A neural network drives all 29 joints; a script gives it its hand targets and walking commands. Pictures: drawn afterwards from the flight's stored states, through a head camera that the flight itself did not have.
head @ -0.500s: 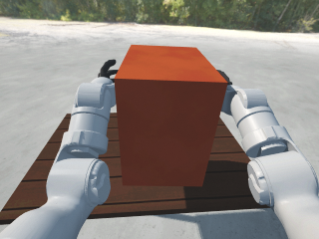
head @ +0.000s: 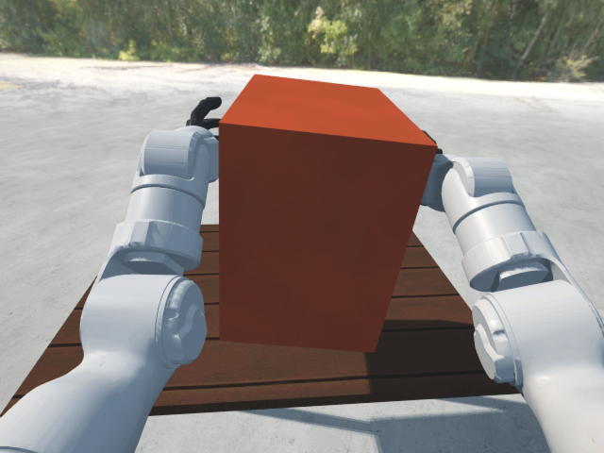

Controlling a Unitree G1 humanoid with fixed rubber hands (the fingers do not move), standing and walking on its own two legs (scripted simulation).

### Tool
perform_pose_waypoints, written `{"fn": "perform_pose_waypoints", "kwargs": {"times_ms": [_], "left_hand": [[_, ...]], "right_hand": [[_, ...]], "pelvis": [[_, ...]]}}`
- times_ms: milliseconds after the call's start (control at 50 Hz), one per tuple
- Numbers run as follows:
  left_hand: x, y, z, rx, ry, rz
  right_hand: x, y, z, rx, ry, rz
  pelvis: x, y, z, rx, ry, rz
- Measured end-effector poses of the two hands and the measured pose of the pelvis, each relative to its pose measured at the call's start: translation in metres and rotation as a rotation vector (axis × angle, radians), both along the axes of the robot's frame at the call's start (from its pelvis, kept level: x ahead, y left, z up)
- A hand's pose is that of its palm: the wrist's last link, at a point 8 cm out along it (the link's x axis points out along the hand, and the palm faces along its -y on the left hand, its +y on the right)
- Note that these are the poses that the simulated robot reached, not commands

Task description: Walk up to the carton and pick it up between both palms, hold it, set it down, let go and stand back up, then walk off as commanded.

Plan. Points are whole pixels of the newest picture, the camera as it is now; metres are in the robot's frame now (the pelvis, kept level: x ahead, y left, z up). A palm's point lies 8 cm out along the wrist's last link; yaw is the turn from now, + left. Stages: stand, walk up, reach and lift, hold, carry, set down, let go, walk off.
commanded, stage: hold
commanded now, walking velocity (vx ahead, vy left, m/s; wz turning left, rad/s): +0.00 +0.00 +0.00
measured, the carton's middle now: (308, 199) +0.40 +0.00 +0.26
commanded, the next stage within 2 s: set down in 0.92 s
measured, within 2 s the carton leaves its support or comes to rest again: neither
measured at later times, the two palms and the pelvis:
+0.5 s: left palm (205, 154) +0.38 +0.13 +0.33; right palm (424, 175) +0.38 -0.15 +0.31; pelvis +0.01 -0.01 +0.00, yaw +0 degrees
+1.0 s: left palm (199, 146) +0.36 +0.13 +0.35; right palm (428, 173) +0.36 -0.15 +0.32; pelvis +0.00 +0.00 +0.00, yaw +0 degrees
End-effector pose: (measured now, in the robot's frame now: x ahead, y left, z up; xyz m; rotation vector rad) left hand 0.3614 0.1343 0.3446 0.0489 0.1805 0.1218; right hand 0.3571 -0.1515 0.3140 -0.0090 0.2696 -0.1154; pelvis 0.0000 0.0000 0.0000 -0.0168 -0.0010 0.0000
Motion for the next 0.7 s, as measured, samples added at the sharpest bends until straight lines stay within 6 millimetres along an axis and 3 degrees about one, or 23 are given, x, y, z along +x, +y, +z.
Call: {"fn": "perform_pose_waypoints", "kwargs": {"times_ms": [380,700], "left_hand": [[0.025,-0.010,-0.011,0.008,0.029,-0.011],[0.008,0.006,-0.009,-0.012,-0.001,-0.010]], "right_hand": [[0.021,-0.010,-0.010,0.006,0.029,-0.009],[0.007,0.005,0.001,-0.007,0.003,-0.010]], "pelvis": [[0.014,-0.008,0.001,0.009,0.025,-0.002],[0.008,0.001,0.000,-0.003,0.003,-0.002]]}}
